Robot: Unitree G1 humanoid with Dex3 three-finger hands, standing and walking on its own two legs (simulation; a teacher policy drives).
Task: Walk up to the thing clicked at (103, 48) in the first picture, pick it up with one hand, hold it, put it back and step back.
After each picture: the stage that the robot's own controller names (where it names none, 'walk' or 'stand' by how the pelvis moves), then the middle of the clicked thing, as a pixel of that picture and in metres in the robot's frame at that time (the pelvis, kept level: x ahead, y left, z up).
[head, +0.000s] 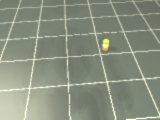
stand; (105, 44) +1.33 -0.27 -0.72
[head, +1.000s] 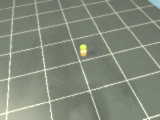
walk; (83, 50) +1.23 +0.07 -0.70
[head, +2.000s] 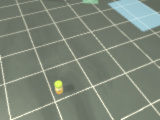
walk; (58, 87) +0.77 +0.23 -0.70
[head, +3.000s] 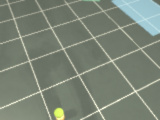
stand; (59, 115) +0.46 +0.17 -0.70
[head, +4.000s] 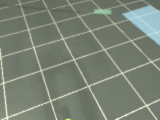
stand; out of the picture +0.44 +0.14 -0.72
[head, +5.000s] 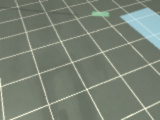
stand; out of the picture +0.42 +0.14 -0.72
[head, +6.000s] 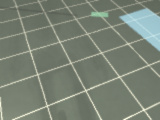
stand; out of the picture +0.41 +0.15 -0.73
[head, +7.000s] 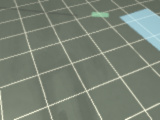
stand; out of the picture +0.41 +0.14 -0.72
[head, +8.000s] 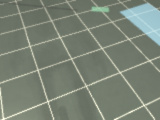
go down; out of the picture +0.42 +0.14 -0.72
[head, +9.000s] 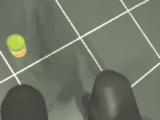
go down; (17, 46) +0.51 +0.16 -0.31
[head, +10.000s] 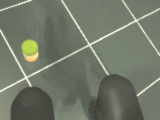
approach; (30, 51) +0.51 +0.14 -0.31
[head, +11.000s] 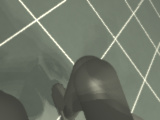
close in; out of the picture +0.50 +0.20 -0.24
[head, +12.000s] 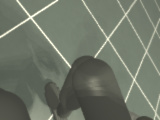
close; out of the picture +0.50 +0.21 -0.26
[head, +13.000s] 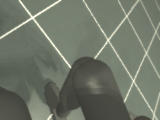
close; out of the picture +0.48 +0.20 -0.26
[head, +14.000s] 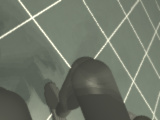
close; out of the picture +0.47 +0.20 -0.26
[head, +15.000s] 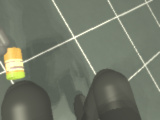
lift; (14, 63) +0.41 +0.16 -0.31
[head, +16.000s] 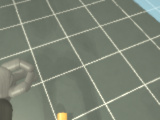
lift; out of the picture +0.36 +0.13 -0.63
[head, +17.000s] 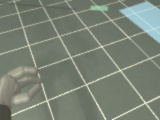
hold; out of the picture +0.33 +0.15 -0.71
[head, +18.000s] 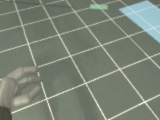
hold; out of the picture +0.34 +0.15 -0.71
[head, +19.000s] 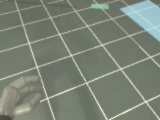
crouch; out of the picture +0.34 +0.15 -0.70
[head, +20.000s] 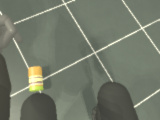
crouch; (35, 79) +0.42 +0.16 -0.40
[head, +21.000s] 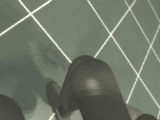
lower; out of the picture +0.40 +0.22 -0.28
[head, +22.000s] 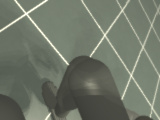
lower; out of the picture +0.40 +0.22 -0.28
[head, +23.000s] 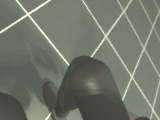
lower; out of the picture +0.40 +0.23 -0.28
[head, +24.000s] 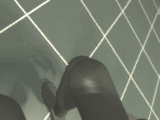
lower; out of the picture +0.40 +0.23 -0.29
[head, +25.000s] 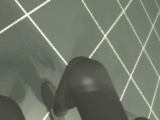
open; out of the picture +0.40 +0.24 -0.30
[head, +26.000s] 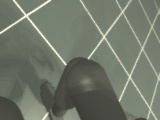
withdraw; out of the picture +0.40 +0.24 -0.31
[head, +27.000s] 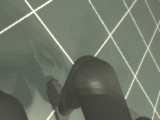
stand; out of the picture +0.40 +0.24 -0.28
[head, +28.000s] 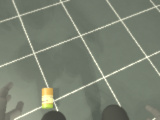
walk; (47, 98) +0.39 +0.19 -0.53
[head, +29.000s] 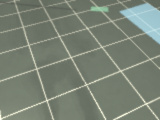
stand; out of the picture +0.34 +0.19 -0.69
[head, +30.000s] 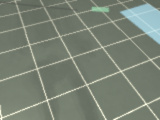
stand; out of the picture +0.34 +0.19 -0.69
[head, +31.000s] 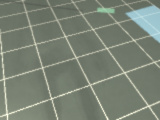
stand; out of the picture +0.35 +0.19 -0.72
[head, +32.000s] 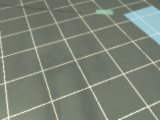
stand; out of the picture +0.34 +0.20 -0.75
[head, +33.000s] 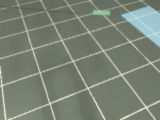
stand; out of the picture +0.33 +0.21 -0.75
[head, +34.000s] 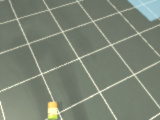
walk; (52, 110) +0.42 +0.18 -0.73
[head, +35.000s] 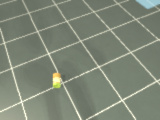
walk; (56, 80) +0.73 +0.27 -0.72
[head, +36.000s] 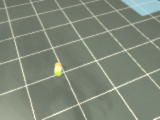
stand; (58, 69) +0.98 +0.23 -0.73
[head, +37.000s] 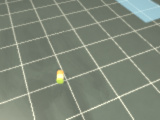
stand; (60, 76) +0.93 +0.23 -0.75
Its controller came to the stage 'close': yes
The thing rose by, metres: 0.01
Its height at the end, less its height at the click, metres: -0.02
